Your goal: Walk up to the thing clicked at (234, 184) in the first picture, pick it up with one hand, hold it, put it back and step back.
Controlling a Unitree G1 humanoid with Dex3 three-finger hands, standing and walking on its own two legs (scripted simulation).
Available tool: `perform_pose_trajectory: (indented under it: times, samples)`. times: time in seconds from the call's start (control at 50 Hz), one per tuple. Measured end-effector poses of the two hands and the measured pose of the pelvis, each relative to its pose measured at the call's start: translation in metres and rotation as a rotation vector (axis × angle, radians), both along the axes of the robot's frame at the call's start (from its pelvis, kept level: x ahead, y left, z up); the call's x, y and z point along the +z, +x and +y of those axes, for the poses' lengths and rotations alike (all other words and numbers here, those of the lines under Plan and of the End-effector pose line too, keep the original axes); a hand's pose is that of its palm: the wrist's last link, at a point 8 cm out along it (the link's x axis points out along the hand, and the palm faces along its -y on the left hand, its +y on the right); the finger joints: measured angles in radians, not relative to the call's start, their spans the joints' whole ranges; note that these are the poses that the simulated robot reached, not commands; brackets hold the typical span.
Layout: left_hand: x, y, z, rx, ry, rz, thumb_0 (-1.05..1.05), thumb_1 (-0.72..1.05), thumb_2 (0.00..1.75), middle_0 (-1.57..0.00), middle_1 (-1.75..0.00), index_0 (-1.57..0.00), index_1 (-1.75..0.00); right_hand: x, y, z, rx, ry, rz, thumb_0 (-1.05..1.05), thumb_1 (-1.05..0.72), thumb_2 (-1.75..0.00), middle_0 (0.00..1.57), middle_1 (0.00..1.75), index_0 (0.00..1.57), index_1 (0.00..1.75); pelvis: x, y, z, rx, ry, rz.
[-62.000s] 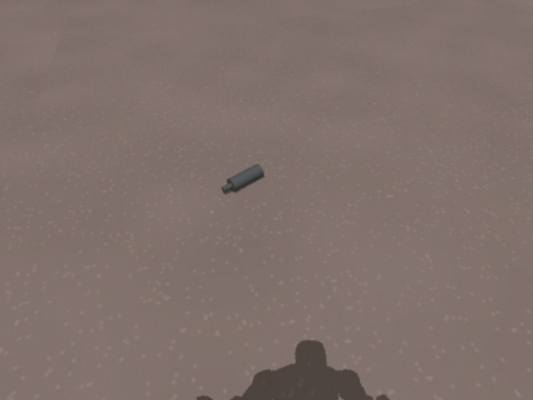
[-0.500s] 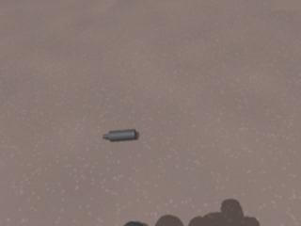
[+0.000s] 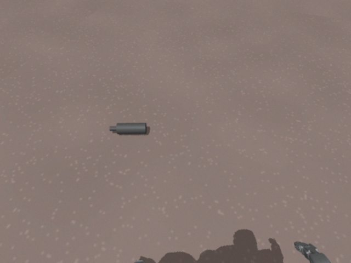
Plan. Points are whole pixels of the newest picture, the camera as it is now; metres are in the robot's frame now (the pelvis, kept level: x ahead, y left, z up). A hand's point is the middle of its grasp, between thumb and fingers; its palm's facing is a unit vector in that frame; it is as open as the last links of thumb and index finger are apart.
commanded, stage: step back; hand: left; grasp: from above
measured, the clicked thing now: (128, 128) +1.04 +0.36 -0.72
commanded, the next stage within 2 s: stand in 1.16 s
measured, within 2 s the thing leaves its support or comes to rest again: neither
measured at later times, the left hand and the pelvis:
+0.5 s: hand out of the picture -0.02 +0.28 -0.13, palm faces +0.07 -0.91 -0.40, open 7.4 cm; pelvis -0.06 -0.01 +0.01, yaw +5 degrees
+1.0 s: hand out of the picture +0.04 +0.26 -0.14, palm faces +0.13 -0.91 -0.40, open 7.4 cm; pelvis -0.02 -0.01 +0.00, yaw +7 degrees
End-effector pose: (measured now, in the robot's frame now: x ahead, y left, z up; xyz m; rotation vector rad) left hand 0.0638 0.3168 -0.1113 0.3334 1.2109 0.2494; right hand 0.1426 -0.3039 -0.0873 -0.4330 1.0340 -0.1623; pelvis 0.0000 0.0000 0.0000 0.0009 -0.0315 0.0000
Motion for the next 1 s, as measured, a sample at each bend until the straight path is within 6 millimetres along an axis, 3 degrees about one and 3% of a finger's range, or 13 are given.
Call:
perform_pose_trajectory:
  times: [0.08,0.18,0.3,0.4,0.5,0.62,0.7,0.8,0.88,1.0]
  samples:
    - [0.004,-0.047,-0.017,0.008,0.026,0.038,0.0,0.9,0.9,-0.21,-0.3,-0.21,-0.3,-0.016,-0.025,-0.019,-0.029,0.031,-0.018,0.0,-0.9,-0.9,0.2,0.3,0.2,0.3,-0.005,-0.028,-0.013,0.012,-0.049,-0.036]
    - [0.025,-0.091,-0.024,0.041,0.051,0.057,0.0,0.9,0.9,-0.21,-0.3,-0.21,-0.3,-0.019,-0.073,-0.025,-0.068,0.078,0.06,0.0,-0.9,-0.9,0.2,0.3,0.2,0.3,0.008,-0.042,-0.021,-0.005,0.027,-0.022]
    - [0.033,-0.103,-0.014,0.055,0.075,-0.005,0.01,0.9,0.9,-0.21,-0.3,-0.21,-0.3,-0.033,-0.126,-0.025,-0.051,0.074,0.189,0.0,-0.9,-0.9,0.2,0.3,0.2,0.3,0.008,-0.059,-0.019,0.057,0.007,-0.009]
    - [0.024,-0.106,0.002,0.074,0.064,-0.03,0.0,0.9,0.9,-0.21,-0.3,-0.21,-0.3,-0.032,-0.145,-0.011,-0.036,0.07,0.241,0.01,-0.9,-0.9,0.2,0.3,0.2,0.3,0.004,-0.067,-0.011,0.085,0.037,-0.018]
    - [0.02,-0.099,0.0,0.06,0.024,-0.011,0.0,0.9,0.9,-0.21,-0.3,-0.21,-0.3,-0.019,-0.149,-0.006,-0.059,0.078,0.18,0.0,-0.9,-0.9,0.2,0.3,0.2,0.3,0.01,-0.063,-0.008,0.081,0.016,-0.016]
    - [0.021,-0.071,-0.014,0.02,0.018,-0.048,0.0,0.9,0.9,-0.21,-0.3,-0.21,-0.3,-0.015,-0.14,-0.025,-0.076,0.066,0.158,0.0,-0.9,-0.9,0.2,0.3,0.21,0.3,0.01,-0.053,-0.021,0.074,0.012,-0.017]
    - [0.019,-0.057,-0.03,0.026,0.034,-0.092,0.0,0.9,0.9,-0.21,-0.3,-0.21,-0.3,-0.027,-0.124,-0.04,-0.085,0.056,0.17,0.0,-0.9,-0.9,0.2,0.3,0.2,0.3,0.002,-0.044,-0.032,0.081,-0.015,-0.031]
    - [0.025,-0.052,-0.041,0.054,0.022,-0.101,0.0,0.9,0.9,-0.21,-0.3,-0.21,-0.3,-0.029,-0.098,-0.037,-0.047,0.066,0.175,0.0,-0.9,-0.9,0.2,0.3,0.2,0.3,0.007,-0.033,-0.033,0.096,0.001,-0.028]
    - [0.027,-0.047,-0.037,0.069,0.024,-0.09,0.0,0.9,0.9,-0.21,-0.3,-0.21,-0.3,-0.031,-0.081,-0.029,-0.018,0.069,0.186,0.0,-0.9,-0.9,0.2,0.3,0.2,0.3,0.008,-0.025,-0.028,0.107,0.0,-0.018]
    - [0.014,-0.039,-0.013,0.099,0.023,-0.067,0.0,0.9,0.9,-0.21,-0.3,-0.21,-0.3,-0.034,-0.065,-0.008,0.003,0.054,0.204,0.0,-0.9,-0.9,0.2,0.3,0.2,0.3,0.002,-0.017,-0.013,0.126,0.014,-0.014]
